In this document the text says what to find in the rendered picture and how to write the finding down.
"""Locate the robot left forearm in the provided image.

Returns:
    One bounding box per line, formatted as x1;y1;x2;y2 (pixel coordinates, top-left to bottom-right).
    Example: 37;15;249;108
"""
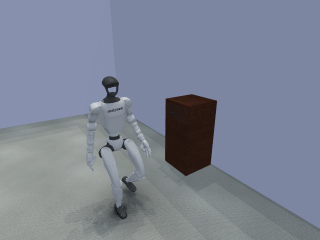
130;119;145;141

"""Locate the robot left hand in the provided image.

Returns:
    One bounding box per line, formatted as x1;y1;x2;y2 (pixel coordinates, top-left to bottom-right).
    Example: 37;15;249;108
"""
140;139;151;157

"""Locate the robot right forearm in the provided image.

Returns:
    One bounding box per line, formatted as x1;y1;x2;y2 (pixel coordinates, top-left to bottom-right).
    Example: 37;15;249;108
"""
86;124;95;153

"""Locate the robot right upper arm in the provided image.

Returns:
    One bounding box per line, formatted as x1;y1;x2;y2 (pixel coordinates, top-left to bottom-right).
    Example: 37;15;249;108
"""
88;102;102;131

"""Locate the cabinet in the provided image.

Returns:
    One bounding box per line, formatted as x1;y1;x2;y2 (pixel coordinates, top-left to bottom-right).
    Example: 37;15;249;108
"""
165;94;217;176

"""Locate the drawer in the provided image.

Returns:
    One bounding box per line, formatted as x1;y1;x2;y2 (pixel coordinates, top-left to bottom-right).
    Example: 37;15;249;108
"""
166;102;188;125

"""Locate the robot left upper arm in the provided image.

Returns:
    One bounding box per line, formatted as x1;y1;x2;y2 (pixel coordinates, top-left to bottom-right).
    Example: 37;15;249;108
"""
120;97;135;124

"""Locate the right robot shin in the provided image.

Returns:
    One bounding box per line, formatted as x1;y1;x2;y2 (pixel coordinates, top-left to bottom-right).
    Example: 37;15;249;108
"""
110;183;123;208

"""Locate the robot right hand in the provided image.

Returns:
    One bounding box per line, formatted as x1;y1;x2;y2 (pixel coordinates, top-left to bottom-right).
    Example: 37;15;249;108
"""
86;152;97;171

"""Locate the robot head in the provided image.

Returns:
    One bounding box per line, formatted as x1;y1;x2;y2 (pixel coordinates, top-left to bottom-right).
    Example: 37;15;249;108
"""
101;76;121;104

